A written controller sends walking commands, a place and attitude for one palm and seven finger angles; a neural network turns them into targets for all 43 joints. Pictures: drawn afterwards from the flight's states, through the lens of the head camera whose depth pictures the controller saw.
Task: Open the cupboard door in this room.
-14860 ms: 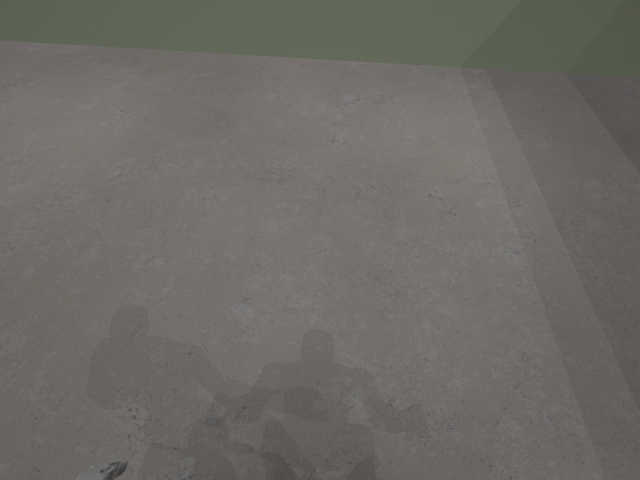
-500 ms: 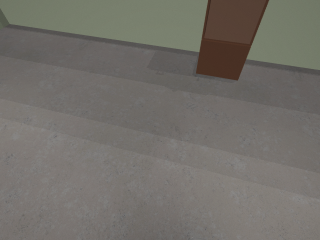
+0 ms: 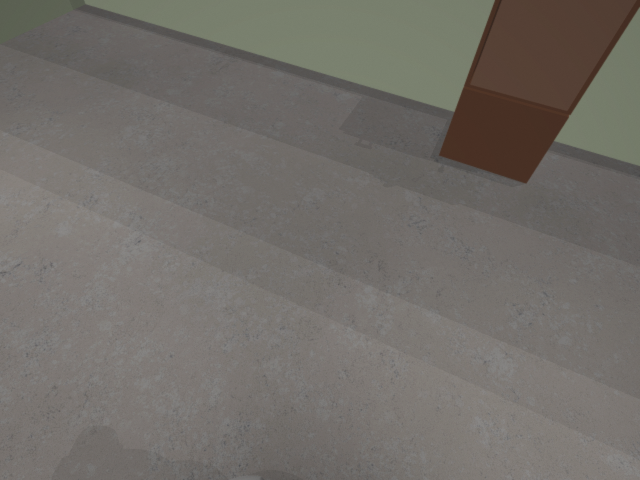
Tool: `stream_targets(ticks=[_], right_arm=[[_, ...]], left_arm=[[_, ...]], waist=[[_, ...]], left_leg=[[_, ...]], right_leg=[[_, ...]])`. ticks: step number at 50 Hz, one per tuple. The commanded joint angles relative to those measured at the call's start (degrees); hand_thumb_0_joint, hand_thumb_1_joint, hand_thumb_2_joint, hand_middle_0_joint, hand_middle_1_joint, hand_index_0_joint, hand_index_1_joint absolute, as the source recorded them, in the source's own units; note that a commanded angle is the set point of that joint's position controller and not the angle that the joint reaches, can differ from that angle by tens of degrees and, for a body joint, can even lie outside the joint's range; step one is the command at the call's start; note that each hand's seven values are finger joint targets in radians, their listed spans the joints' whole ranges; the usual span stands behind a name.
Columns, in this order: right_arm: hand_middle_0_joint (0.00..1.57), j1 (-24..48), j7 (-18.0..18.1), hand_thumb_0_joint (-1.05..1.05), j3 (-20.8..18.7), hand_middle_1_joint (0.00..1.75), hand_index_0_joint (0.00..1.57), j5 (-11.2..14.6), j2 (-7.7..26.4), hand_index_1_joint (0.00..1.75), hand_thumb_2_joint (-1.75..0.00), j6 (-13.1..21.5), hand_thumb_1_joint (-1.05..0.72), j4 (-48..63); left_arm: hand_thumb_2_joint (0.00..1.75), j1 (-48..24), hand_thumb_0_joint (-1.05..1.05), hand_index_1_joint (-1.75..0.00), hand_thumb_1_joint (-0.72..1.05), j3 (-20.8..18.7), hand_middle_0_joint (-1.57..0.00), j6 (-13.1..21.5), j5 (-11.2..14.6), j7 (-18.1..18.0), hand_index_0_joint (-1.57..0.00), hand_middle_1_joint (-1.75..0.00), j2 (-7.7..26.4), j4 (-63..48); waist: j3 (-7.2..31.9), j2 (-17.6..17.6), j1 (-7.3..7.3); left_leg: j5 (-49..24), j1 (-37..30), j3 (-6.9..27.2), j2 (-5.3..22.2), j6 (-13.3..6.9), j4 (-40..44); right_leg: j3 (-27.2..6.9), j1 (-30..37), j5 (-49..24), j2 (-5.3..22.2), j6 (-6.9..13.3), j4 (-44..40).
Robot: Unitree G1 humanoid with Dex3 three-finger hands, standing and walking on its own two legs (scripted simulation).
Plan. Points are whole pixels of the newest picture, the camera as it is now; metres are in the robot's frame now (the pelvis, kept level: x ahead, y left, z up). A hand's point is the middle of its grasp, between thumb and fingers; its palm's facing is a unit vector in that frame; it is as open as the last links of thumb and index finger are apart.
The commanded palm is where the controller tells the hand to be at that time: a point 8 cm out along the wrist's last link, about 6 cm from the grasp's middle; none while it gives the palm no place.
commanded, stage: turn or walk to find it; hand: left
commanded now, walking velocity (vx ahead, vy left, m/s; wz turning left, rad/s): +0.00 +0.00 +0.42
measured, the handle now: out of the picture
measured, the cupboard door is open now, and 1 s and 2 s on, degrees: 0 0 0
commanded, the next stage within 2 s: stand and wait in 0.06 s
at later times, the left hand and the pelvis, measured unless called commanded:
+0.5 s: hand out of the picture +0.02 +0.12 -0.15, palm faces +0.10 -0.96 -0.25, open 7.3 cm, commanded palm none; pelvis +0.01 -0.06 +0.02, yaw +4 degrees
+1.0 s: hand out of the picture -0.02 +0.15 -0.17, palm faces +0.22 -0.95 -0.21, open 7.3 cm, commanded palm none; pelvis -0.01 -0.04 +0.01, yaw +10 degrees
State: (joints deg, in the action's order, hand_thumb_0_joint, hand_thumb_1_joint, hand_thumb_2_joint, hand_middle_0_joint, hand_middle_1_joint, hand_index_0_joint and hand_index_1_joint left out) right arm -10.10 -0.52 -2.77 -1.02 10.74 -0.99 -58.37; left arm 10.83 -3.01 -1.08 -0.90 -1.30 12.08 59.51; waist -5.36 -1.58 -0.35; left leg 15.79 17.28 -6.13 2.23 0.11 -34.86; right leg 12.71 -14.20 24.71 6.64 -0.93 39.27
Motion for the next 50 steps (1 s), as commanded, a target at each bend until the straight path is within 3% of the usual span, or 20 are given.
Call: stream_targets(ticks=[1,3,5,10,12,14,15,16,17,18,21,25,29,31,32,35,37,42,48,50], right_arm=[[0.2,-7.88,1.54,0.0,-2.7,0.3,0.2,-0.47,12.35,0.3,-0.9,0.76,-0.9,1.74],[0.2,-3.79,1.68,0.0,-2.26,0.3,0.2,-0.3,11.04,0.3,-0.9,1.11,-0.9,3.33],[0.2,-2.69,1.74,0.0,-1.95,0.3,0.2,-0.14,10.46,0.3,-0.9,1.42,-0.9,3.68],[0.2,-2.14,1.51,0.0,-2.01,0.3,0.2,-0.29,10.24,0.3,-0.9,1.05,-0.9,3.13],[0.2,-0.86,1.41,0.0,-1.91,0.3,0.2,-0.21,9.96,0.3,-0.9,0.88,-0.9,2.76],[0.2,0.44,1.37,0.0,-1.71,0.3,0.2,0.24,8.98,0.3,-0.9,0.75,-0.9,2.58],[0.2,-0.35,1.23,0.0,-1.37,0.3,0.2,0.67,6.33,0.3,-0.9,0.86,-0.9,2.44],[0.2,-1.46,0.99,0.0,-0.51,0.3,0.2,1.11,3.19,0.3,-0.9,0.61,-0.9,3.24],[0.2,-0.27,1.01,0.0,-0.67,0.3,0.2,0.63,4.02,0.3,-0.9,-0.46,-0.9,3.57],[0.2,1.1,1.07,0.0,-0.93,0.3,0.2,0.27,5.02,0.3,-0.9,-1.0,-0.9,3.34],[0.2,-2.57,1.2,0.0,-0.54,0.3,0.2,0.47,3.6,0.3,-0.9,-0.24,-0.9,0.09],[0.2,-2.13,1.65,0.0,0.12,0.3,0.2,0.76,2.42,0.3,-0.9,0.17,-0.9,-1.12],[0.2,-4.12,2.14,0.0,0.66,0.3,0.2,0.73,2.1,0.3,-0.9,0.62,-0.9,-3.19],[0.2,-6.72,2.31,0.0,0.8,0.3,0.2,0.55,3.01,0.3,-0.9,1.4,-0.9,-5.03],[0.2,-6.43,2.4,0.0,0.72,0.3,0.2,0.48,3.91,0.3,-0.9,1.64,-0.9,-5.38],[0.2,-4.99,2.34,0.0,1.04,0.3,0.2,0.52,3.64,0.3,-0.9,1.51,-0.9,-5.76],[0.2,-3.88,2.27,0.0,1.01,0.3,0.2,0.49,3.86,0.3,-0.9,1.12,-0.9,-5.25],[0.2,-5.13,1.9,0.0,0.39,0.3,0.2,0.06,4.15,0.3,-0.9,0.28,-0.9,-3.27],[0.2,-8.06,1.37,0.0,-0.82,0.3,0.2,-0.18,3.55,0.3,-0.9,-0.41,-0.9,-0.63],[0.2,-8.21,1.08,0.0,-1.01,0.3,0.2,-0.17,3.43,0.3,-0.9,-0.44,-0.9,0.14]], left_arm=[[0.9,-3.7,0.0,-0.3,0.9,-1.11,-0.2,-0.23,-0.04,-0.16,-0.2,-0.3,4.92,-6.68],[0.9,-1.86,0.0,-0.3,0.9,-1.07,-0.2,0.15,-0.15,0.4,-0.2,-0.3,4.85,-5.78],[0.9,0.28,0.0,-0.3,0.9,-0.64,-0.2,0.16,-0.09,0.52,-0.2,-0.3,4.09,-4.8],[0.9,1.43,0.0,-0.3,0.9,0.48,-0.2,0.02,0.06,0.33,-0.2,-0.3,2.54,-4.34],[0.9,4.31,0.0,-0.3,0.9,0.69,-0.2,0.41,0.15,0.23,-0.2,-0.3,2.66,-2.9],[0.9,9.46,0.0,-0.3,0.9,0.86,-0.2,1.13,-0.08,0.12,-0.2,-0.3,3.07,-0.64],[0.9,10.03,0.0,-0.3,0.9,0.7,-0.2,1.81,-0.54,-0.14,-0.2,-0.3,5.47,-0.32],[0.9,7.83,0.0,-0.3,0.9,0.52,-0.2,2.29,-0.67,-0.33,-0.2,-0.3,9.09,-1.05],[0.9,6.23,0.0,-0.3,0.9,-0.14,-0.2,2.23,-0.48,-0.2,-0.2,-0.3,10.97,-2.1],[0.9,5.47,0.0,-0.3,0.9,-0.2,-0.2,2.27,-0.5,-0.21,-0.2,-0.3,10.13,-2.38],[0.9,3.08,0.0,-0.3,0.9,0.45,-0.2,2.63,-0.35,-0.17,-0.2,-0.3,6.86,-1.7],[0.9,6.52,0.0,-0.3,0.9,0.55,-0.2,2.88,-0.28,-0.41,-0.2,-0.3,6.07,0.62],[0.9,6.36,0.0,-0.3,0.9,0.72,-0.2,2.68,0.08,-0.62,-0.2,-0.3,5.5,2.45],[0.9,5.3,0.0,-0.3,0.9,1.03,-0.2,2.55,0.57,-0.63,-0.2,-0.3,4.34,2.98],[0.9,5.81,0.0,-0.3,0.9,1.26,-0.2,2.49,0.59,-0.51,-0.2,-0.3,3.36,3.13],[0.9,4.15,0.0,-0.3,0.9,1.13,-0.2,1.67,0.63,-0.52,-0.2,-0.3,3.75,3.62],[0.9,5.14,0.0,-0.3,0.9,0.95,-0.2,1.28,0.59,-0.55,-0.2,-0.3,4.0,3.94],[0.9,5.08,0.0,-0.3,0.9,-0.07,-0.2,0.64,0.31,-0.51,-0.2,-0.3,4.66,2.41],[0.9,3.05,0.0,-0.3,0.9,-1.76,-0.2,0.49,-0.22,-0.62,-0.2,-0.3,7.36,-1.63],[0.9,1.75,0.0,-0.3,0.9,-2.04,-0.2,0.55,-0.37,-0.61,-0.2,-0.3,7.58,-2.86]], waist=[[6.89,15.72,3.66],[7.83,9.79,1.75],[9.41,8.0,1.18],[7.67,10.2,1.44],[7.27,11.14,0.32],[7.58,7.95,-1.88],[7.07,1.11,-1.71],[5.1,-9.72,0.06],[2.3,-14.96,-0.95],[-0.22,-14.39,-1.54],[2.35,-7.29,0.59],[6.09,-6.17,-1.06],[6.87,-6.55,-0.4],[7.6,-1.72,0.72],[7.84,0.95,0.05],[4.2,5.9,-0.22],[1.47,6.64,-1.13],[-0.57,3.61,-1.1],[3.85,-4.86,0.15],[4.21,-4.5,0.49]], left_leg=[[-23.68,-10.99,25.44,18.63,-11.45,17.33],[-25.01,-12.42,19.96,15.58,-10.39,15.74],[-27.04,-13.38,15.56,13.39,-9.5,15.22],[-24.52,-9.31,13.59,12.28,-9.12,15.45],[-20.97,-6.7,13.61,11.63,-8.23,14.77],[-13.04,-2.84,11.3,8.73,-5.02,10.4],[-7.1,-0.27,8.33,4.89,-1.86,5.12],[4.64,4.05,4.6,0.35,0.92,2.03],[13.48,2.98,4.8,-0.59,1.54,-3.92],[14.3,2.84,7.48,0.3,0.83,-8.67],[10.41,2.9,6.72,0.31,0.78,-11.99],[9.44,1.2,5.17,0.23,1.74,-6.45],[2.43,-5.13,4.61,0.76,1.62,6.32],[-8.49,-12.19,6.47,2.86,0.79,13.71],[-13.46,-13.65,7.65,5.17,0.0,12.88],[-10.1,-6.94,8.44,5.99,-0.06,14.25],[-6.22,-3.49,9.37,5.63,-0.26,14.86],[-0.2,2.89,10.65,4.15,-0.93,13.49],[2.69,2.63,6.17,1.21,-0.12,-0.26],[4.03,1.35,5.33,2.01,0.2,-1.33]], right_leg=[[-10.45,-16.16,9.2,-0.68,-1.92,22.93],[-11.32,-17.27,3.28,-0.4,-2.51,24.0],[-10.9,-15.37,1.33,-0.94,-2.88,21.12],[-8.98,-8.07,1.13,-2.41,-2.74,7.4],[-8.19,-3.08,-1.81,-3.08,-2.46,0.05],[-7.48,4.93,-12.38,-2.9,-2.61,-12.66],[-12.6,7.52,-16.16,1.11,-1.6,-18.53],[-23.71,5.92,-16.39,10.3,2.26,-22.55],[-28.34,-1.51,-10.98,14.88,6.73,-27.37],[-30.05,-5.33,-8.22,14.36,8.63,-28.93],[-21.0,1.22,-27.06,9.85,9.37,-22.53],[-17.96,7.82,-39.9,8.69,9.29,-19.52],[-17.91,6.78,-34.26,7.31,7.72,-19.08],[-15.82,2.94,-27.3,4.27,4.51,-17.51],[-14.17,1.93,-24.38,1.93,2.85,-17.55],[-11.84,4.8,-17.76,1.22,1.36,-18.45],[-11.44,4.76,-13.82,1.25,1.24,-18.68],[-11.12,3.05,-4.59,2.3,1.35,-18.75],[-15.43,-0.01,0.81,11.43,6.08,-23.08],[-13.75,-1.83,-2.07,12.64,6.66,-21.12]])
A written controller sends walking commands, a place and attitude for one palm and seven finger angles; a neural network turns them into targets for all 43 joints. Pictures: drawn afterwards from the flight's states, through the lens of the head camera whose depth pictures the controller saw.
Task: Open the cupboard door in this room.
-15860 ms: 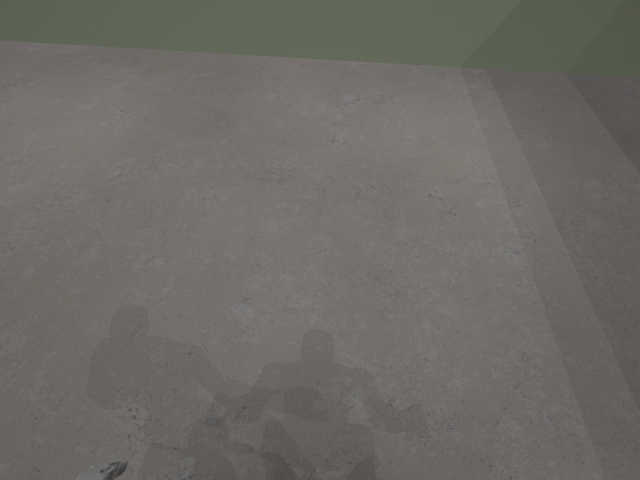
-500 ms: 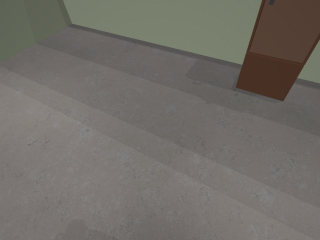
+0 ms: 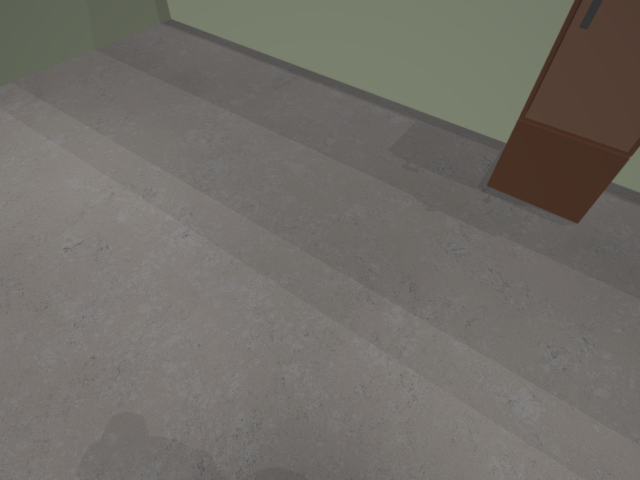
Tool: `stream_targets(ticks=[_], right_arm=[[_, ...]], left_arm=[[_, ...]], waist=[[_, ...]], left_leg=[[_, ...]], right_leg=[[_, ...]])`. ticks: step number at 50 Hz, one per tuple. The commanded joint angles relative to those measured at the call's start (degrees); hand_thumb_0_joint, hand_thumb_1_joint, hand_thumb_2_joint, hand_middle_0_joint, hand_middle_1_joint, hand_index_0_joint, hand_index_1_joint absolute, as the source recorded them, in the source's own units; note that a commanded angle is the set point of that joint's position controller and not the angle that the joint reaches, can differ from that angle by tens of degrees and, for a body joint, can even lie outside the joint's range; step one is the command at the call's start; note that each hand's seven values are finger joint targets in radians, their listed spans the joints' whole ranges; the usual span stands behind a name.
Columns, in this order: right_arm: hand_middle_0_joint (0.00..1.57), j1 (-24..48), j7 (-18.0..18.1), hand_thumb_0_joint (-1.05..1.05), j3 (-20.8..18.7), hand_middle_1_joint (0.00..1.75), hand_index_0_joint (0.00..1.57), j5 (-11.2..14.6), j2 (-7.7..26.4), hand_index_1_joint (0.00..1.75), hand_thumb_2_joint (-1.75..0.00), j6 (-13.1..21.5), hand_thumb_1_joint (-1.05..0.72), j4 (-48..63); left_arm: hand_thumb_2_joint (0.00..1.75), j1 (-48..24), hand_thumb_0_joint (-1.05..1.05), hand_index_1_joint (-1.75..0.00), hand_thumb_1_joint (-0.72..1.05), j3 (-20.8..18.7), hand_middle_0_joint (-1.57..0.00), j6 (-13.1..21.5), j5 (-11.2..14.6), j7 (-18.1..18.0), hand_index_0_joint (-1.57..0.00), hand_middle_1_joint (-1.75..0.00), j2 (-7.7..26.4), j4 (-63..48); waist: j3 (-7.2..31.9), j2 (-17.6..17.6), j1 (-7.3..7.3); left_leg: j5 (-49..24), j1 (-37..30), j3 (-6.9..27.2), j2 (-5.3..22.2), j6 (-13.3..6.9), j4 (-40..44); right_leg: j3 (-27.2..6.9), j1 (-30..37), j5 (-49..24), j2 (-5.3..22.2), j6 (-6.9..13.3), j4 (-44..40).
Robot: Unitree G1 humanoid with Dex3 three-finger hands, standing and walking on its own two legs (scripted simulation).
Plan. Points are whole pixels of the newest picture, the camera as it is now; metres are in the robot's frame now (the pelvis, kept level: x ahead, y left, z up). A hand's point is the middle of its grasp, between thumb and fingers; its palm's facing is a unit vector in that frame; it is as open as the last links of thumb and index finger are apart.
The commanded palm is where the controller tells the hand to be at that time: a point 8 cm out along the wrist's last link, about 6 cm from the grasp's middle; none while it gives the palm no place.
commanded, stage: turn or walk to find it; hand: left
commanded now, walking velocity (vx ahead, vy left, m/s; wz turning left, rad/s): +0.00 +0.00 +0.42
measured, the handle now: (596, 3) +1.43 -0.76 +0.05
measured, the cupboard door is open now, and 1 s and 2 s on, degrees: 0 0 0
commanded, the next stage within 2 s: stand and wait in 0.96 s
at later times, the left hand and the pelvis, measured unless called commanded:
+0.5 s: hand out of the picture +0.04 +0.19 -0.17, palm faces -0.02 -0.98 -0.20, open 7.4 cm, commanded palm none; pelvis +0.00 +0.01 +0.00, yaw -4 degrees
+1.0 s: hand out of the picture +0.13 +0.14 -0.14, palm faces -0.26 -0.92 -0.28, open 7.4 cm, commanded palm none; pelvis +0.01 -0.04 +0.01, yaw -18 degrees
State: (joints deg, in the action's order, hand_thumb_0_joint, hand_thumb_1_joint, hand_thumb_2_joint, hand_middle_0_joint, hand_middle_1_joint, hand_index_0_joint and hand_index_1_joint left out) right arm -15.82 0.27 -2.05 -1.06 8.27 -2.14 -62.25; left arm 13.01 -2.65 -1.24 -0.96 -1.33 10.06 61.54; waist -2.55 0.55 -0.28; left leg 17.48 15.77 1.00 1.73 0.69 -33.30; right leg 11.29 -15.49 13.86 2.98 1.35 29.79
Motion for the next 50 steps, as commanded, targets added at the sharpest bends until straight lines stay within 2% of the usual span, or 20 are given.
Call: stream_targets(ticks=[1,4,5,9,13,15,18,21,24,26,27,31,37,39,40,41,42,44,46,50], right_arm=[[0.2,-2.66,0.12,0.0,-1.8,0.3,0.2,-0.06,5.97,0.3,-0.9,0.82,-0.9,4.22],[0.2,-3.2,0.38,0.0,-2.22,0.3,0.2,-0.65,10.55,0.3,-0.9,1.62,-0.9,5.52],[0.2,-2.96,1.08,0.0,-2.17,0.3,0.2,-0.41,10.83,0.3,-0.9,2.31,-0.9,5.16],[0.2,0.08,2.2,0.0,-1.15,0.3,0.2,-0.2,9.89,0.3,-0.9,3.85,-0.9,3.38],[0.2,0.11,2.33,0.0,-1.49,0.3,0.2,0.37,9.93,0.3,-0.9,3.08,-0.9,2.05],[0.2,0.15,2.12,0.0,-1.63,0.3,0.2,0.75,8.49,0.3,-0.9,2.78,-0.9,2.72],[0.2,2.79,1.95,0.0,-1.51,0.3,0.2,0.34,7.28,0.3,-0.9,1.37,-0.9,4.75],[0.2,3.34,1.92,0.0,-1.77,0.3,0.2,0.32,7.74,0.3,-0.9,1.33,-0.9,5.67],[0.2,1.64,2.06,0.0,-1.9,0.3,0.2,0.4,8.28,0.3,-0.9,2.13,-0.9,5.85],[0.2,1.24,2.3,0.0,-2.92,0.3,0.2,0.0,12.54,0.3,-0.9,2.75,-0.9,6.23],[0.2,0.6,2.29,0.0,-3.4,0.3,0.2,0.07,14.13,0.3,-0.9,2.78,-0.9,6.52],[0.2,3.74,2.14,0.0,-3.53,0.3,0.2,-0.67,13.28,0.3,-0.9,2.92,-0.9,7.98],[0.2,3.53,1.41,0.0,-4.41,0.3,0.2,-0.66,15.1,0.3,-0.9,2.25,-0.9,8.23],[0.2,4.49,1.06,0.0,-4.39,0.3,0.2,-0.37,15.17,0.3,-0.9,1.97,-0.9,8.85],[0.2,4.32,0.65,0.0,-3.88,0.3,0.2,0.04,12.59,0.3,-0.9,1.86,-0.9,9.72],[0.2,6.68,0.26,0.0,-2.39,0.3,0.2,0.03,7.87,0.3,-0.9,1.65,-0.9,12.91],[0.2,11.1,0.63,0.0,-2.18,0.3,0.2,0.02,10.57,0.3,-0.9,0.68,-0.9,14.91],[0.2,13.39,-0.11,0.0,-2.62,0.3,0.2,-0.5,11.27,0.3,-0.9,1.51,-0.9,14.26],[0.2,9.33,-0.88,0.0,-2.66,0.3,0.2,-0.99,10.96,0.3,-0.9,1.96,-0.9,11.88],[0.2,7.06,-1.01,0.0,-2.23,0.3,0.2,-0.76,9.65,0.3,-0.9,2.06,-0.9,10.49]], left_arm=[[0.9,-0.97,0.0,-0.3,0.9,-2.44,-0.2,0.61,-0.31,-0.49,-0.2,-0.3,9.61,-5.43],[0.9,-2.75,0.0,-0.3,0.9,-1.4,-0.2,-0.05,0.14,-0.14,-0.2,-0.3,5.24,-7.21],[0.9,-2.42,0.0,-0.3,0.9,-0.71,-0.2,0.05,-0.11,-0.2,-0.2,-0.3,4.3,-6.94],[0.9,0.6,0.0,-0.3,0.9,0.74,-0.2,0.95,-0.08,0.16,-0.2,-0.3,3.44,-3.21],[0.9,3.86,0.0,-0.3,0.9,0.71,-0.2,0.68,0.18,0.19,-0.2,-0.3,4.01,-1.0],[0.9,3.3,0.0,-0.3,0.9,-0.02,-0.2,1.0,-0.05,-0.06,-0.2,-0.3,7.56,-1.08],[0.9,0.96,0.0,-0.3,0.9,-1.58,-0.2,0.66,-0.03,0.19,-0.2,-0.3,11.4,-2.84],[0.9,-0.29,0.0,-0.3,0.9,-2.41,-0.2,0.07,-0.09,0.29,-0.2,-0.3,11.66,-4.31],[0.9,-1.67,0.0,-0.3,0.9,-2.85,-0.2,-0.23,0.08,0.5,-0.2,-0.3,10.89,-5.7],[0.9,-2.35,0.0,-0.3,0.9,-2.45,-0.2,-0.51,0.3,1.06,-0.2,-0.3,7.88,-7.34],[0.9,-4.22,0.0,-0.3,0.9,-2.19,-0.2,-0.78,0.19,1.18,-0.2,-0.3,6.95,-8.29],[0.9,-4.06,0.0,-0.3,0.9,-2.56,-0.2,-1.12,-0.34,1.97,-0.2,-0.3,5.8,-9.32],[0.9,-3.98,0.0,-0.3,0.9,-2.03,-0.2,-0.76,-0.17,2.58,-0.2,-0.3,5.76,-10.73],[0.9,1.65,0.0,-0.3,0.9,-2.62,-0.2,-0.06,-0.3,2.59,-0.2,-0.3,7.66,-9.17],[0.9,6.13,0.0,-0.3,0.9,-3.22,-0.2,0.69,-0.63,2.27,-0.2,-0.3,12.07,-7.9],[0.9,7.76,0.0,-0.3,0.9,-4.35,-0.2,1.1,-0.59,1.61,-0.2,-0.3,18.1,-7.28],[0.9,10.35,0.0,-0.3,0.9,-4.49,-0.2,0.89,0.22,0.75,-0.2,-0.3,17.85,-7.5],[0.9,4.75,0.0,-0.3,0.9,-3.81,-0.2,1.38,-0.04,0.83,-0.2,-0.3,15.13,-8.63],[0.9,0.96,0.0,-0.3,0.9,-2.88,-0.2,2.57,-0.13,1.23,-0.2,-0.3,12.74,-9.55],[0.9,3.0,0.0,-0.3,0.9,-2.31,-0.2,3.9,-0.12,1.4,-0.2,-0.3,11.85,-7.88]], waist=[[1.45,-4.34,0.7],[-0.96,13.58,1.8],[0.4,14.5,1.61],[4.83,7.25,-0.45],[3.65,5.38,-1.06],[1.62,-1.32,0.15],[-1.61,-13.66,0.34],[-0.88,-11.11,0.5],[3.13,-6.35,1.5],[5.2,7.88,1.95],[3.87,15.31,2.63],[3.16,8.26,0.86],[3.58,11.09,1.22],[5.86,7.76,-1.66],[7.85,-3.0,-3.99],[5.83,-21.03,-5.19],[5.21,-19.0,-7.69],[-1.79,-9.19,-4.76],[0.35,-5.57,-1.65],[1.13,-6.57,-0.79]], left_leg=[[0.35,1.71,-1.05,3.08,-0.59,-0.47],[-2.02,4.11,21.03,12.81,-6.82,18.47],[-7.37,1.05,23.59,14.88,-9.82,20.78],[-22.15,-7.87,12.91,12.5,-10.62,16.22],[-25.92,-7.73,5.69,10.06,-6.69,10.19],[-16.54,-1.43,1.35,6.34,-2.46,5.48],[1.28,1.01,-4.68,1.24,0.87,-0.29],[4.21,1.08,-4.49,1.52,0.95,-3.22],[-5.4,-6.68,-3.58,3.4,0.25,5.25],[-13.8,-14.11,6.2,13.58,-4.31,11.97],[-19.72,-12.23,11.01,20.5,-8.82,16.47],[-30.63,-12.48,2.15,18.7,-10.49,11.8],[-31.39,-11.19,-4.64,17.52,-7.01,6.81],[-21.17,-5.32,-8.45,15.56,-3.01,-0.87],[-5.34,3.25,-11.51,12.02,0.38,-11.42],[21.49,21.42,-11.57,3.76,3.56,-25.3],[20.82,21.77,-3.12,4.6,2.75,-30.87],[10.67,25.82,0.06,5.94,2.0,-34.87],[3.18,20.83,-1.5,6.1,2.84,-31.48],[-1.12,18.63,-2.52,4.83,3.69,-26.43]], right_leg=[[-10.03,-1.58,7.86,15.39,3.47,-9.14],[-1.54,-6.77,9.88,1.09,-3.57,11.28],[-5.2,-8.16,13.78,0.46,-3.15,17.99],[-10.28,-5.88,13.15,1.45,-2.85,13.83],[-8.42,2.59,0.09,0.0,-3.43,-3.63],[-16.02,7.0,-13.32,5.02,-0.99,-7.09],[-26.21,-0.01,-9.76,12.02,5.02,-11.37],[-26.91,-0.51,-13.32,11.32,6.81,-9.99],[-23.19,-2.6,-16.36,6.78,3.69,-3.71],[-14.43,-10.51,-7.89,-1.64,-0.9,9.02],[-10.32,-12.93,11.34,-3.2,-2.5,20.79],[-10.79,-16.13,16.33,-0.4,-3.64,31.25],[-5.23,-6.01,10.48,-1.47,-3.17,11.45],[-4.11,5.83,-1.57,-1.93,-2.45,-1.42],[-12.23,15.48,-4.93,4.72,-0.25,-7.86],[-34.84,20.32,-8.35,18.79,6.3,-12.64],[-40.45,14.12,2.6,20.81,9.77,-17.28],[-38.88,9.5,17.43,17.36,10.7,-18.72],[-29.8,8.0,11.17,12.72,8.22,-17.4],[-23.74,8.95,-3.94,10.27,7.52,-16.31]])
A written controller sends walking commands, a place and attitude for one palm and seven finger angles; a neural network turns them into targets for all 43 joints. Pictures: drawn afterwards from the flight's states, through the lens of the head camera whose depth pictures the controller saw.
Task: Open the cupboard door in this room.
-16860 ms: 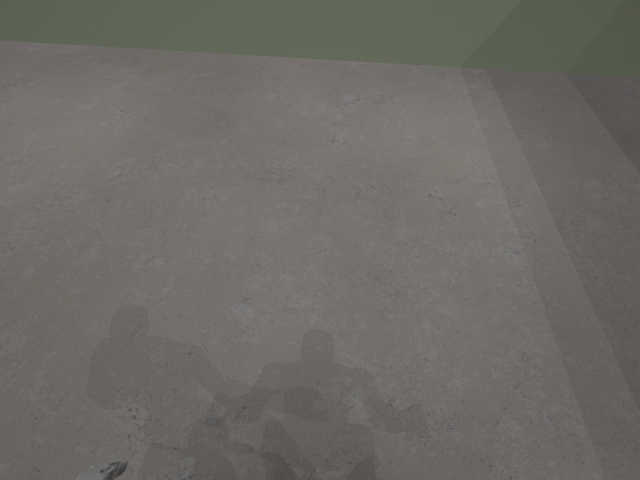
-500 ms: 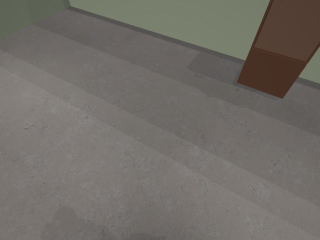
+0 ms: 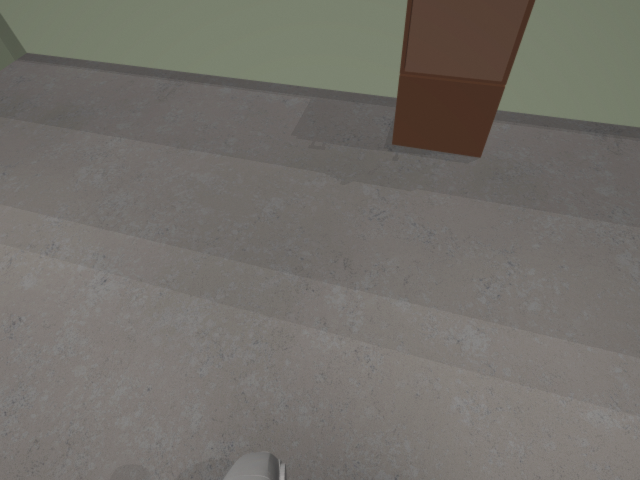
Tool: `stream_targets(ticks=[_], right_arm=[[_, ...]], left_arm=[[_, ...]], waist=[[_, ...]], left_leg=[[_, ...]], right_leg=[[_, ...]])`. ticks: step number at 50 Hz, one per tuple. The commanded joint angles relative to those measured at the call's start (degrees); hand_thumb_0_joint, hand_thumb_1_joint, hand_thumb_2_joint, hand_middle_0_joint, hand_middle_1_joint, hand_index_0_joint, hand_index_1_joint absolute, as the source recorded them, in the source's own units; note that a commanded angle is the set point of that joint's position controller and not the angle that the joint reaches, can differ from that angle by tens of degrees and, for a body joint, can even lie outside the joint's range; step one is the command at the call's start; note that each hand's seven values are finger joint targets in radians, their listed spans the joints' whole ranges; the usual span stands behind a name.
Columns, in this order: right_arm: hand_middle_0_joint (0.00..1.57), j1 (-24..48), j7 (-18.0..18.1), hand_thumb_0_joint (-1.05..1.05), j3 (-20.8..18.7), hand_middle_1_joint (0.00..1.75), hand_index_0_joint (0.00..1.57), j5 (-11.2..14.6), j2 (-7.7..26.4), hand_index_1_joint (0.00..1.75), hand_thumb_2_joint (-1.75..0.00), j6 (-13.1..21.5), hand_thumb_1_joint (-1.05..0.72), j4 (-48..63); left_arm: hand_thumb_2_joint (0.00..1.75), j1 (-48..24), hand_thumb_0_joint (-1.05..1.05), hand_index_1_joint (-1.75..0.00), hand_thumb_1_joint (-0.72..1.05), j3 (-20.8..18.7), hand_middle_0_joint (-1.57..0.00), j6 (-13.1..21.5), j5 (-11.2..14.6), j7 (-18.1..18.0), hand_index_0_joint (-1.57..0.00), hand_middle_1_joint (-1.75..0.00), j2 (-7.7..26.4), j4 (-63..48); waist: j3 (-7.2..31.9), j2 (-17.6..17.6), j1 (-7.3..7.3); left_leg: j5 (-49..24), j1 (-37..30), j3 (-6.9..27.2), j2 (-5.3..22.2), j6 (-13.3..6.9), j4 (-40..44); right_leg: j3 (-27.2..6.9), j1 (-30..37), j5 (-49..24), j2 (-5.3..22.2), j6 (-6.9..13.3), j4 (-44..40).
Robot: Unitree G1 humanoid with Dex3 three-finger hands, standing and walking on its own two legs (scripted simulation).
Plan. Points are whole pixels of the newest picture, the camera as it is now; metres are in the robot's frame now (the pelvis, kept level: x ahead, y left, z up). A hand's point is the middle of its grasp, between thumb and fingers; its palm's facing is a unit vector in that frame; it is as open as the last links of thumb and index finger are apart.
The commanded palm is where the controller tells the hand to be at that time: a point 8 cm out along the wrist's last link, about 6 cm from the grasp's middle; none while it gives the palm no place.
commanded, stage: stand and wait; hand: left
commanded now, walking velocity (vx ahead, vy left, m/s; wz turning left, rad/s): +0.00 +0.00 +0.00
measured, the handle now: out of the picture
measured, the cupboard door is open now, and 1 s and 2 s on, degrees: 0 0 0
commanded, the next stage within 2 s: turn or walk to find it in 0.26 s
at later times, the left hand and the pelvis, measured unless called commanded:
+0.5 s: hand out of the picture +0.12 +0.21 -0.18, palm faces +0.01 -0.98 -0.20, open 7.4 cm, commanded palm none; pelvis +0.10 +0.03 +0.00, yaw -1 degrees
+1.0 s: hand out of the picture +0.11 +0.17 -0.18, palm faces +0.06 -0.98 -0.18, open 7.3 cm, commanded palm none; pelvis +0.12 +0.00 +0.00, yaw +1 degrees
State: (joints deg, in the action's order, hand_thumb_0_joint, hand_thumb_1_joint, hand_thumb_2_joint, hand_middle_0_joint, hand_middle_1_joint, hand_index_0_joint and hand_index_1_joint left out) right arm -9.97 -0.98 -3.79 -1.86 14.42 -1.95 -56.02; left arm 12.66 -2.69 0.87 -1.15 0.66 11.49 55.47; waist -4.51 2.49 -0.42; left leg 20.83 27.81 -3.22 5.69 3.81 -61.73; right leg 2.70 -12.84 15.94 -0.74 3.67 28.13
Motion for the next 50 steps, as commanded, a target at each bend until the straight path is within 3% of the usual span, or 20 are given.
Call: stream_targets(ticks=[1,8,11,12,13,14,15,16,17,20,24,26,27,28,29,30,34,43,47,50], right_arm=[[0.2,1.29,0.38,0.0,-0.24,0.3,0.2,0.13,3.13,0.3,-0.9,1.87,-0.9,4.1],[0.2,3.56,1.26,0.0,1.37,0.3,0.2,1.2,1.1,0.3,-0.9,2.41,-0.9,2.82],[0.2,1.65,1.81,0.0,1.91,0.3,0.2,1.24,0.28,0.3,-0.9,3.15,-0.9,0.63],[0.2,-0.74,1.97,0.0,1.89,0.3,0.2,1.29,0.56,0.3,-0.9,3.56,-0.9,-0.61],[0.2,-3.39,2.13,0.0,1.81,0.3,0.2,1.19,2.06,0.3,-0.9,4.2,-0.9,-2.05],[0.2,-6.71,2.22,0.0,1.44,0.3,0.2,0.9,4.67,0.3,-0.9,4.86,-0.9,-3.39],[0.2,-7.92,2.38,0.0,1.17,0.3,0.2,1.04,6.26,0.3,-0.9,4.55,-0.9,-4.18],[0.2,-7.34,2.82,0.0,1.52,0.3,0.2,1.36,5.89,0.3,-0.9,4.37,-0.9,-5.05],[0.2,-6.71,3.18,0.0,1.76,0.3,0.2,1.39,5.26,0.3,-0.9,3.93,-0.9,-5.47],[0.2,-5.01,3.31,0.0,1.69,0.3,0.2,1.1,3.53,0.3,-0.9,3.41,-0.9,-5.85],[0.2,-3.55,3.06,0.0,0.51,0.3,0.2,1.07,4.32,0.3,-0.9,3.01,-0.9,-4.98],[0.2,-2.36,2.86,0.0,0.65,0.3,0.2,1.42,3.52,0.3,-0.9,3.03,-0.9,-4.73],[0.2,-2.65,2.59,0.0,0.83,0.3,0.2,1.65,2.23,0.3,-0.9,2.97,-0.9,-4.86],[0.2,-2.93,2.27,0.0,1.27,0.3,0.2,1.73,0.85,0.3,-0.9,2.85,-0.9,-4.65],[0.2,-2.46,2.27,0.0,1.57,0.3,0.2,1.47,-0.27,0.3,-0.9,2.4,-0.9,-4.88],[0.2,-3.29,2.3,0.0,1.71,0.3,0.2,1.28,-0.42,0.3,-0.9,2.16,-0.9,-5.18],[0.2,-7.25,2.42,0.0,2.41,0.3,0.2,1.27,-0.12,0.3,-0.9,2.79,-0.9,-7.69],[0.2,-7.73,3.0,0.0,2.74,0.3,0.2,1.48,-0.09,0.3,-0.9,2.95,-0.9,-8.77],[0.2,-8.3,2.62,0.0,2.45,0.3,0.2,0.92,-0.68,0.3,-0.9,2.8,-0.9,-8.87],[0.2,-4.3,2.01,0.0,1.63,0.3,0.2,0.4,-0.42,0.3,-0.9,2.86,-0.9,-6.01]], left_arm=[[0.9,4.26,0.0,-0.3,0.9,-2.07,-0.2,1.94,0.07,-0.63,-0.2,-0.3,9.84,-1.21],[0.9,5.96,0.0,-0.3,0.9,-1.17,-0.2,1.51,-0.18,-1.62,-0.2,-0.3,8.51,2.11],[0.9,5.85,0.0,-0.3,0.9,-0.85,-0.2,1.11,0.13,-2.08,-0.2,-0.3,7.65,3.77],[0.9,5.07,0.0,-0.3,0.9,-0.67,-0.2,1.0,0.31,-2.24,-0.2,-0.3,7.51,4.37],[0.9,6.12,0.0,-0.3,0.9,-0.31,-0.2,0.82,0.42,-2.44,-0.2,-0.3,6.0,4.74],[0.9,8.89,0.0,-0.3,0.9,0.3,-0.2,0.83,0.56,-2.59,-0.2,-0.3,4.04,5.49],[0.9,10.58,0.0,-0.3,0.9,0.87,-0.2,0.73,0.69,-2.87,-0.2,-0.3,2.11,6.09],[0.9,10.48,0.0,-0.3,0.9,1.48,-0.2,0.44,0.97,-3.0,-0.2,-0.3,1.87,6.92],[0.9,8.39,0.0,-0.3,0.9,1.57,-0.2,0.06,1.08,-3.05,-0.2,-0.3,2.54,7.02],[0.9,4.43,0.0,-0.3,0.9,1.43,-0.2,-0.52,0.99,-2.63,-0.2,-0.3,2.37,7.0],[0.9,4.77,0.0,-0.3,0.9,0.96,-0.2,-0.72,0.66,-2.32,-0.2,-0.3,1.91,6.78],[0.9,6.89,0.0,-0.3,0.9,1.18,-0.2,-0.35,0.42,-2.43,-0.2,-0.3,2.22,7.68],[0.9,6.73,0.0,-0.3,0.9,1.19,-0.2,-0.05,0.25,-2.6,-0.2,-0.3,3.56,7.8],[0.9,5.33,0.0,-0.3,0.9,1.21,-0.2,0.09,0.25,-2.63,-0.2,-0.3,5.0,7.57],[0.9,4.04,0.0,-0.3,0.9,0.89,-0.2,0.35,0.41,-2.5,-0.2,-0.3,6.0,7.35],[0.9,2.99,0.0,-0.3,0.9,0.91,-0.2,0.45,0.5,-2.48,-0.2,-0.3,6.5,7.16],[0.9,3.04,0.0,-0.3,0.9,1.24,-0.2,0.49,0.86,-2.67,-0.2,-0.3,5.13,6.89],[0.9,5.68,0.0,-0.3,0.9,1.47,-0.2,0.58,0.97,-3.04,-0.2,-0.3,4.28,7.98],[0.9,8.07,0.0,-0.3,0.9,0.68,-0.2,0.26,0.66,-2.29,-0.2,-0.3,4.73,9.42],[0.9,11.36,0.0,-0.3,0.9,-0.75,-0.2,0.28,0.21,-1.78,-0.2,-0.3,5.8,9.59]], waist=[[3.33,-8.57,-0.71],[4.37,-9.59,-1.28],[5.09,-10.31,-0.69],[5.36,-9.76,0.42],[6.41,-5.11,0.87],[10.89,2.62,0.93],[11.56,7.36,0.5],[11.96,13.46,0.54],[9.13,14.39,0.75],[4.48,7.66,0.53],[7.87,4.21,-0.28],[8.75,2.17,-1.53],[8.13,-1.08,-1.18],[5.98,-3.74,-0.44],[2.51,-10.52,-0.27],[0.4,-12.55,0.34],[2.33,-5.04,0.5],[2.65,-2.74,0.17],[-0.35,-6.24,-0.38],[-7.0,-10.19,-2.31]], left_leg=[[-4.76,6.63,1.74,0.52,0.73,3.14],[-3.14,-0.92,0.06,-1.47,0.44,18.38],[-8.25,-9.04,-0.77,-3.13,-0.52,28.52],[-13.84,-13.76,-0.79,-3.08,-0.73,33.97],[-24.1,-20.39,1.12,-1.04,-1.67,38.08],[-40.47,-29.21,7.27,5.57,-4.74,35.76],[-49.14,-31.64,11.43,11.17,-8.49,34.98],[-54.71,-31.34,14.32,13.39,-11.42,37.89],[-54.59,-27.35,15.22,12.8,-12.86,40.11],[-48.91,-23.2,14.26,10.24,-13.19,41.11],[-37.99,-21.54,13.18,7.74,-11.93,40.62],[-29.74,-18.39,10.22,4.84,-8.98,38.44],[-23.59,-14.81,8.53,2.61,-6.69,37.16],[-16.0,-12.05,6.22,0.27,-4.69,37.7],[-12.46,-11.68,3.87,-1.74,-3.18,36.41],[-10.9,-12.9,2.91,-2.0,-2.71,36.32],[-22.4,-16.56,5.05,0.28,-3.53,38.91],[-24.14,-19.19,4.39,0.78,-3.51,38.68],[-6.02,-14.24,0.38,-1.47,-2.87,34.21],[4.36,-3.12,-2.83,-1.04,-2.95,23.16]], right_leg=[[-14.29,7.34,-11.8,13.73,5.2,-13.83],[-12.0,9.56,-33.31,13.5,5.56,-9.12],[-10.31,8.92,-36.93,11.32,3.5,-5.6],[-9.52,7.39,-34.62,10.31,2.04,-3.57],[-8.56,4.55,-29.57,8.19,0.06,-0.28],[-5.91,-0.29,-17.69,5.39,-1.99,3.87],[-2.83,-2.32,-0.55,3.11,-3.64,4.98],[-0.54,-2.9,11.11,2.99,-5.35,8.94],[-1.27,-2.64,15.57,3.52,-5.7,12.42],[-0.97,-4.63,13.1,5.42,-5.78,12.12],[0.55,-1.56,6.74,4.66,-5.97,6.06],[0.63,3.88,-2.76,5.39,-5.85,-2.78],[-1.83,7.19,-7.53,7.55,-5.13,-5.52],[-4.21,7.26,-9.07,10.89,-4.0,-6.72],[-6.77,4.46,-10.54,13.15,-2.15,-8.53],[-7.61,1.82,-11.7,14.47,-0.77,-9.43],[-2.51,4.62,-16.95,9.93,-2.5,-5.77],[-2.14,6.67,-20.28,9.16,-2.47,-7.6],[-6.94,6.55,2.65,9.92,-0.09,-13.06],[-16.93,5.28,14.34,16.08,5.28,-18.74]])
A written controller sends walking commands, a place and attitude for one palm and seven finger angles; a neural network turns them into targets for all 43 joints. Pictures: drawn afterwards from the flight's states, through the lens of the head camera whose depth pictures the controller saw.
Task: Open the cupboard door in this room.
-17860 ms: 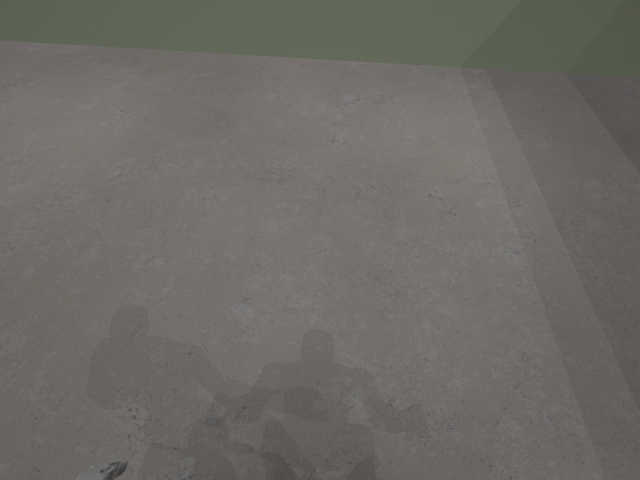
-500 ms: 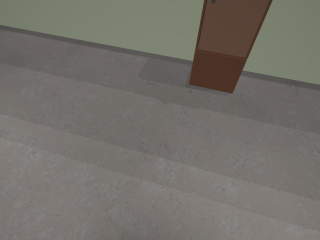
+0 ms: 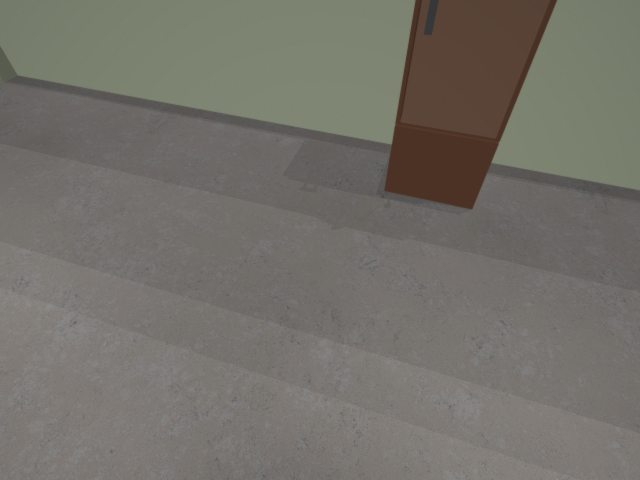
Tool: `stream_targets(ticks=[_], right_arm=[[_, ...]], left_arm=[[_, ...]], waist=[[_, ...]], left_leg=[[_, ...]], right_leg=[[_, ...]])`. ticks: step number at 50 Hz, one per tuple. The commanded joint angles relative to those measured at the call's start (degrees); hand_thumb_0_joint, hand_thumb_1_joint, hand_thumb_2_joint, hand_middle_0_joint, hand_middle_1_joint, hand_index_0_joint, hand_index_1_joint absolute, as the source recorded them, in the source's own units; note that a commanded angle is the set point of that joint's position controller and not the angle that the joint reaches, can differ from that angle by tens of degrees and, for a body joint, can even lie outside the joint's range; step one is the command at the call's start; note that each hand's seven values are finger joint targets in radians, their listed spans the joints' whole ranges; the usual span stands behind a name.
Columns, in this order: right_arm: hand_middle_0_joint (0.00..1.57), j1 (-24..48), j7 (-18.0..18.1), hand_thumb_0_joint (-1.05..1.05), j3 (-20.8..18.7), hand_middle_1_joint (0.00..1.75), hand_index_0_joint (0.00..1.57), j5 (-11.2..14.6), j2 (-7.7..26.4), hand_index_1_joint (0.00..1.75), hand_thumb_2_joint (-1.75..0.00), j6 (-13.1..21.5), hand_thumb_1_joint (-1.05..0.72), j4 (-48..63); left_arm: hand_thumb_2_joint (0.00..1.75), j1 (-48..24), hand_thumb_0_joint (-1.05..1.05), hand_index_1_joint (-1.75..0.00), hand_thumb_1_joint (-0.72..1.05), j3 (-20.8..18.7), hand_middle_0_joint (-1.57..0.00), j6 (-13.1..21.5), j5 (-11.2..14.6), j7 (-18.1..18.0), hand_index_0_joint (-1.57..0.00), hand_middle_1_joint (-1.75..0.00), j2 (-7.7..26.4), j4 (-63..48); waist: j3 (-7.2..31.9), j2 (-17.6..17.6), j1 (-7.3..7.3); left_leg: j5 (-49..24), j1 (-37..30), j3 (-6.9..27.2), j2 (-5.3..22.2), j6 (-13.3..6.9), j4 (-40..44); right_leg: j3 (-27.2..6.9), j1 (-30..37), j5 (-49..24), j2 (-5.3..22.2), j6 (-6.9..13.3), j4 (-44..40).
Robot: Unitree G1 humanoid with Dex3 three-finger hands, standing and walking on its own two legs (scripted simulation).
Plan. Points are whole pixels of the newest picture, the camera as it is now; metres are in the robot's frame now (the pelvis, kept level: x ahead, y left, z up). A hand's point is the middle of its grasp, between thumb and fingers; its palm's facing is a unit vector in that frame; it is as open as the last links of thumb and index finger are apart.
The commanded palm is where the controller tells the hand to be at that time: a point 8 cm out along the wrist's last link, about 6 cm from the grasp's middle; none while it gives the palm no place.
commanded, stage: turn or walk to find it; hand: left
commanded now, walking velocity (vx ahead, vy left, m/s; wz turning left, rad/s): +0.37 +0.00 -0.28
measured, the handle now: (432, 10) +1.45 -0.27 +0.05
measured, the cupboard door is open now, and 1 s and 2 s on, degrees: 0 0 0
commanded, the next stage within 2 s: stand and wait in 0.52 s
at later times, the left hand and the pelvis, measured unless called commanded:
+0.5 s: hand (223, 417) +0.24 +0.17 -0.17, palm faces -0.13 -0.97 -0.21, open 7.4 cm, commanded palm none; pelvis +0.14 -0.01 +0.00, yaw -8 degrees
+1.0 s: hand (264, 357) +0.35 +0.13 -0.18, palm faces +0.03 -0.98 -0.19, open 7.3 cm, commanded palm none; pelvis +0.27 -0.06 -0.01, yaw +0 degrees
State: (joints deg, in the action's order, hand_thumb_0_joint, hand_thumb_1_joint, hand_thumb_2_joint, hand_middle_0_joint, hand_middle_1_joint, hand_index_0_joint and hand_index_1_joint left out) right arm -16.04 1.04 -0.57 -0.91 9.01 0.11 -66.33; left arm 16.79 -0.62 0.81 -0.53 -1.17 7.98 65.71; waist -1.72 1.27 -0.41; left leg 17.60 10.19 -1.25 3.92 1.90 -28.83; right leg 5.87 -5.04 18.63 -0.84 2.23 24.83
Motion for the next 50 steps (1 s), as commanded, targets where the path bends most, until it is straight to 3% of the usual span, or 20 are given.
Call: stream_targets(ticks=[1,4,6,7,8,9,10,12,14,20,24,26,28,29,30,31,33,37,47,50], right_arm=[[0.2,3.33,-0.31,0.0,-1.93,0.3,0.2,-0.48,5.27,0.3,-0.9,1.04,-0.9,5.53],[0.2,3.78,-0.79,0.0,-2.21,0.3,0.2,-0.01,4.53,0.3,-0.9,2.1,-0.9,7.3],[0.2,-3.1,-0.63,0.0,-2.19,0.3,0.2,0.13,3.72,0.3,-0.9,2.79,-0.9,5.4],[0.2,-9.26,-0.21,0.0,-2.71,0.3,0.2,-0.06,5.69,0.3,-0.9,3.15,-0.9,3.35],[0.2,-15.23,0.37,0.0,-4.03,0.3,0.2,-0.87,10.55,0.3,-0.9,3.25,-0.9,1.41],[0.2,-20.21,0.35,0.0,-4.6,0.3,0.2,-1.11,12.89,0.3,-0.9,3.13,-0.9,0.56],[0.2,-17.77,0.52,0.0,-4.05,0.3,0.2,-0.88,11.51,0.3,-0.9,2.88,-0.9,1.16],[0.2,-11.14,0.52,0.0,-3.28,0.3,0.2,-0.68,7.75,0.3,-0.9,3.43,-0.9,3.49],[0.2,-9.21,0.73,0.0,-2.94,0.3,0.2,-0.67,6.88,0.3,-0.9,4.3,-0.9,3.89],[0.2,-11.73,0.48,0.0,-3.12,0.3,0.2,-0.51,6.12,0.3,-0.9,4.86,-0.9,2.35],[0.2,-11.3,0.28,0.0,-3.68,0.3,0.2,-0.85,6.46,0.3,-0.9,4.47,-0.9,1.79],[0.2,-9.61,0.18,0.0,-4.34,0.3,0.2,-0.69,8.16,0.3,-0.9,4.17,-0.9,1.85],[0.2,-8.74,-0.05,0.0,-4.19,0.3,0.2,-0.3,8.14,0.3,-0.9,3.87,-0.9,1.93],[0.2,-10.99,-0.69,0.0,-3.59,0.3,0.2,0.49,4.65,0.3,-0.9,3.85,-0.9,2.58],[0.2,-10.65,-0.48,0.0,-2.8,0.3,0.2,1.06,1.69,0.3,-0.9,3.37,-0.9,5.06],[0.2,-9.5,-0.15,0.0,-2.77,0.3,0.2,1.47,2.26,0.3,-0.9,2.66,-0.9,4.85],[0.2,-5.25,-0.2,0.0,-2.87,0.3,0.2,0.71,2.08,0.3,-0.9,2.0,-0.9,5.03],[0.2,-9.29,-0.52,0.0,-2.36,0.3,0.2,0.12,0.78,0.3,-0.9,-0.41,-0.9,3.79],[0.2,4.46,-1.86,0.0,-2.48,0.3,0.2,0.24,4.17,0.3,-0.9,-0.83,-0.9,12.0],[0.2,1.65,-1.92,0.0,-2.71,0.3,0.2,-0.19,5.75,0.3,-0.9,-0.17,-0.9,11.84]], left_arm=[[0.9,8.48,0.0,-0.3,0.9,-3.05,-0.2,0.77,-0.63,0.1,-0.2,-0.3,9.22,-0.41],[0.9,7.92,0.0,-0.3,0.9,-3.57,-0.2,1.69,-1.1,0.02,-0.2,-0.3,9.36,-0.25],[0.9,4.56,0.0,-0.3,0.9,-3.48,-0.2,1.52,-0.58,0.33,-0.2,-0.3,8.94,-1.02],[0.9,2.59,0.0,-0.3,0.9,-3.27,-0.2,1.4,-0.3,0.82,-0.2,-0.3,7.24,-1.97],[0.9,1.6,0.0,-0.3,0.9,-2.58,-0.2,1.22,-0.06,1.41,-0.2,-0.3,3.69,-3.82],[0.9,-2.46,0.0,-0.3,0.9,-2.28,-0.2,1.34,-0.53,1.21,-0.2,-0.3,3.66,-6.14],[0.9,-4.52,0.0,-0.3,0.9,-2.46,-0.2,1.02,-0.72,1.1,-0.2,-0.3,4.46,-6.81],[0.9,-3.84,0.0,-0.3,0.9,-2.6,-0.2,0.87,-1.17,1.94,-0.2,-0.3,3.9,-5.7],[0.9,-1.31,0.0,-0.3,0.9,-2.69,-0.2,0.38,-1.28,2.3,-0.2,-0.3,2.31,-5.36],[0.9,-8.04,0.0,-0.3,0.9,-2.76,-0.2,-0.28,-0.98,3.11,-0.2,-0.3,1.93,-9.47],[0.9,-11.91,0.0,-0.3,0.9,-2.95,-0.2,0.28,-0.8,3.22,-0.2,-0.3,2.45,-11.07],[0.9,-7.21,0.0,-0.3,0.9,-3.36,-0.2,0.66,-0.99,3.0,-0.2,-0.3,3.85,-9.86],[0.9,7.12,0.0,-0.3,0.9,-4.25,-0.2,2.08,-1.33,2.35,-0.2,-0.3,7.71,-5.37],[0.9,14.22,0.0,-0.3,0.9,-5.8,-0.2,3.12,-1.64,1.37,-0.2,-0.3,14.24,-3.09],[0.9,17.13,0.0,-0.3,0.9,-6.31,-0.2,3.22,-0.54,0.83,-0.2,-0.3,19.27,-2.13],[0.9,12.18,0.0,-0.3,0.9,-6.15,-0.2,3.47,0.06,0.52,-0.2,-0.3,18.86,-3.32],[0.9,1.71,0.0,-0.3,0.9,-4.28,-0.2,3.13,-0.12,0.01,-0.2,-0.3,13.27,-6.15],[0.9,-7.32,0.0,-0.3,0.9,-2.4,-0.2,3.11,-0.66,-0.3,-0.2,-0.3,8.82,-8.25],[0.9,-5.39,0.0,-0.3,0.9,-3.74,-0.2,0.93,-0.99,-0.51,-0.2,-0.3,12.51,-9.44],[0.9,-5.1,0.0,-0.3,0.9,-3.9,-0.2,0.21,-0.49,-0.53,-0.2,-0.3,12.71,-9.62]], waist=[[-10.17,-7.78,-2.55],[-7.42,-6.41,-1.14],[-3.86,-4.39,2.6],[-2.41,2.22,5.34],[-2.63,15.15,7.34],[-3.8,18.8,8.94],[-5.85,11.98,7.47],[-8.35,1.92,4.02],[-7.33,2.82,1.97],[-7.74,5.03,1.8],[-8.69,5.79,2.04],[-5.54,6.16,-0.75],[3.0,0.77,-7.32],[11.0,-11.24,-9.41],[14.68,-17.76,-7.48],[16.53,-15.23,-6.5],[5.23,-6.48,-3.46],[3.22,-8.35,2.8],[0.58,-7.91,-0.53],[3.03,-3.56,1.44]], left_leg=[[9.35,17.21,-4.8,1.59,-1.24,-13.04],[10.98,16.97,-3.69,3.17,-1.47,-10.67],[2.41,1.68,-6.09,1.65,-1.48,0.24],[3.65,-9.23,-2.26,2.93,-2.74,4.69],[14.37,-15.89,13.47,14.39,-6.74,12.87],[19.38,-13.97,24.44,22.48,-9.86,20.38],[20.78,-9.81,24.61,24.73,-11.52,21.75],[16.27,-3.48,16.71,21.61,-10.3,22.12],[5.83,-4.53,7.63,18.85,-9.55,21.29],[-10.86,-6.52,-5.44,14.93,-8.87,19.81],[-16.41,-4.17,-8.44,14.83,-7.59,17.14],[-26.94,-6.04,-10.35,14.66,-6.68,10.57],[-34.03,-2.13,-12.52,10.53,-3.47,-9.7],[-13.69,10.62,-12.47,5.6,-1.68,-26.89],[17.52,19.12,-6.99,-1.44,-0.46,-43.32],[16.26,18.19,0.82,1.02,-1.06,-48.49],[8.35,20.97,2.66,4.02,-1.32,-49.09],[3.67,12.51,0.64,4.13,0.38,-36.12],[3.17,13.09,-3.05,2.78,0.68,-16.22],[-8.13,2.1,-4.72,1.69,0.12,-0.81]], right_leg=[[-21.98,-1.63,9.36,17.79,8.35,-15.34],[-20.24,0.2,-0.99,19.0,9.56,-10.63],[-13.91,-8.28,-0.96,14.27,6.24,-4.5],[-9.21,-17.37,2.16,8.86,3.62,3.69],[-1.79,-29.13,6.77,1.86,0.17,18.65],[-0.99,-33.73,14.13,0.6,-0.14,31.61],[-4.69,-35.34,12.37,4.25,0.5,38.7],[-5.71,-34.44,5.22,7.33,-0.02,42.19],[-5.1,-34.31,0.61,8.17,-1.44,42.1],[-0.94,-34.66,-6.17,9.26,-3.43,29.32],[1.93,-25.28,-8.53,7.14,-2.29,16.66],[3.77,-18.44,-7.14,4.81,-0.98,14.02],[4.61,1.71,-12.32,2.28,-0.12,6.34],[-9.06,16.48,-21.31,14.93,2.56,4.58],[-27.41,19.66,-40.68,28.08,8.09,-0.2],[-26.75,14.58,-39.96,29.21,9.56,-2.25],[-17.73,1.84,-32.54,25.86,7.4,-3.66],[-3.11,-12.06,-26.0,20.79,4.0,-8.1],[0.41,-5.34,-23.51,23.3,5.54,-4.77],[3.74,-7.68,-17.87,19.88,1.45,3.42]])
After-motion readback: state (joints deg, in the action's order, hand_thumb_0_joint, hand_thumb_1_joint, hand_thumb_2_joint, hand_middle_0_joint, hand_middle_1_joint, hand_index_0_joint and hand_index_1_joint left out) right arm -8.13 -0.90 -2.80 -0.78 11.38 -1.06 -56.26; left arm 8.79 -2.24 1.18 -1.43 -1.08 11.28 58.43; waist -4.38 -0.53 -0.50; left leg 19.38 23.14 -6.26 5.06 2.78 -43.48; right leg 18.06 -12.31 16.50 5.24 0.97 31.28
